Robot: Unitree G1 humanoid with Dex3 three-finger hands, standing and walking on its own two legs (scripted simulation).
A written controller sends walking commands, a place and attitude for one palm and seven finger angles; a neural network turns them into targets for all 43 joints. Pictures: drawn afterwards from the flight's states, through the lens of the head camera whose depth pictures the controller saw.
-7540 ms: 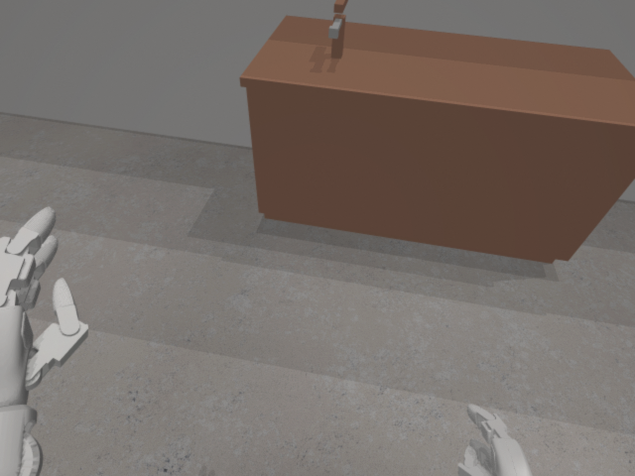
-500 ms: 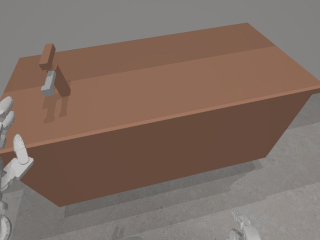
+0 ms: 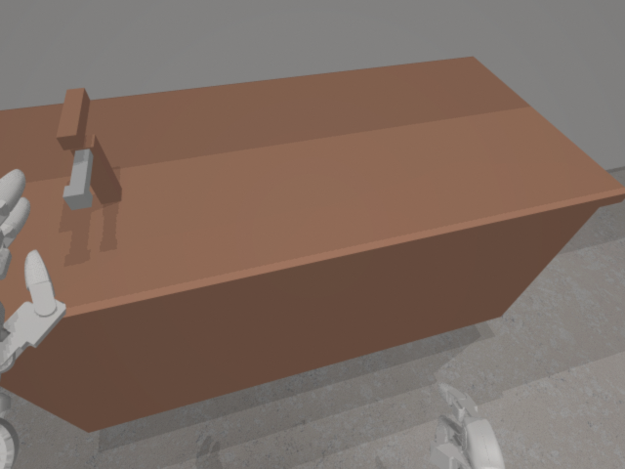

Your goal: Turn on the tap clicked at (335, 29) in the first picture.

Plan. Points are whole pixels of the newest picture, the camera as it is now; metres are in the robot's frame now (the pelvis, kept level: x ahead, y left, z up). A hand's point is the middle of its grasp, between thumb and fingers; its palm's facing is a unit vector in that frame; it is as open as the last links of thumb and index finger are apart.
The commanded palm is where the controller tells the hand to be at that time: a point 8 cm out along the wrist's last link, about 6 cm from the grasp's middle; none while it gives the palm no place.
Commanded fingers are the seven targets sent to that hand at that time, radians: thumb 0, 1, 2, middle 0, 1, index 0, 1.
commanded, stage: come to a stop and stand still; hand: left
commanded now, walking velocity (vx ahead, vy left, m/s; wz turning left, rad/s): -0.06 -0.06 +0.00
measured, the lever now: (78, 196) +0.46 +0.39 +0.06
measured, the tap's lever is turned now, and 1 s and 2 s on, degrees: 0 0 0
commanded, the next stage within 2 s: look again from close up in 1.02 s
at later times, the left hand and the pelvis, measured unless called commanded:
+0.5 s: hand out of the picture +0.25 +0.28 +0.22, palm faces +0.49 -0.80 -0.35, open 7.4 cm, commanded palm +0.16 +0.28 +0.18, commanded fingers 0.00 0.90 0.90 -0.20 -0.30 -0.20 -0.30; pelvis -0.01 +0.00 +0.00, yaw -2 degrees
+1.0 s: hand (17, 297) +0.23 +0.29 +0.17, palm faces +0.37 -0.86 -0.35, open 7.4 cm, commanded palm +0.17 +0.32 +0.18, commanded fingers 0.00 0.90 0.90 -0.20 -0.30 -0.20 -0.30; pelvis +0.00 +0.05 +0.01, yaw -3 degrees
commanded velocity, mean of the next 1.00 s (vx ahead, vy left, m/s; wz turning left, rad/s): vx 0.00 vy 0.00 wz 0.00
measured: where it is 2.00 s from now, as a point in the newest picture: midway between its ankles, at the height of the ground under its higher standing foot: outside the picture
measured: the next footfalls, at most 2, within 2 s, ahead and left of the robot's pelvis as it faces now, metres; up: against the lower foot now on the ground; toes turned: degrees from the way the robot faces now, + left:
right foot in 0.06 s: +0.06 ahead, -0.10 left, +0.00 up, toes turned -6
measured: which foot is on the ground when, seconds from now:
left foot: down 0.00-1.00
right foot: up 0.00-0.04, down 0.06-1.00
